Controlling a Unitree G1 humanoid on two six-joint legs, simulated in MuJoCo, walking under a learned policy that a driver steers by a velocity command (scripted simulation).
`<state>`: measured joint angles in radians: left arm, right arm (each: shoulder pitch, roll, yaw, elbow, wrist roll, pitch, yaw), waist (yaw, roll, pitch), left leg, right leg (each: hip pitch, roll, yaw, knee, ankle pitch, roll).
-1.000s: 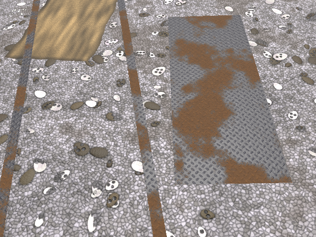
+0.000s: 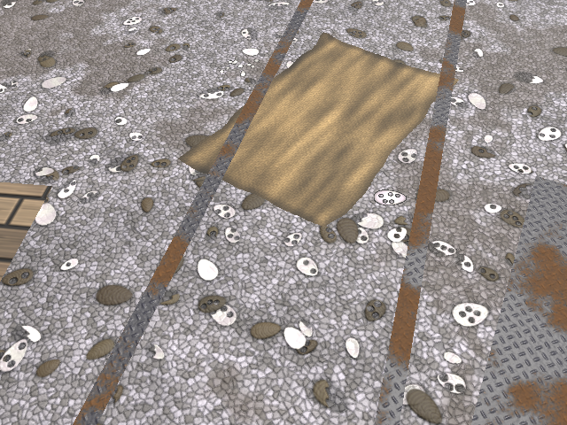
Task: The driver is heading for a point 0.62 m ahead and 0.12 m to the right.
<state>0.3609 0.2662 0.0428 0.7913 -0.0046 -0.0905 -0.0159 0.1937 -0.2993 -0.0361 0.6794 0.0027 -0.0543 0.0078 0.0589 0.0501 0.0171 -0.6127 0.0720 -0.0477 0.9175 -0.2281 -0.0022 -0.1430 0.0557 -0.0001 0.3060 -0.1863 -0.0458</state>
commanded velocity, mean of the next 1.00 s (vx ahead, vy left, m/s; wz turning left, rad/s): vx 0.45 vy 0.00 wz -0.33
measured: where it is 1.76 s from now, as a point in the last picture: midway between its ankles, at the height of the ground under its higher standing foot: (349, 385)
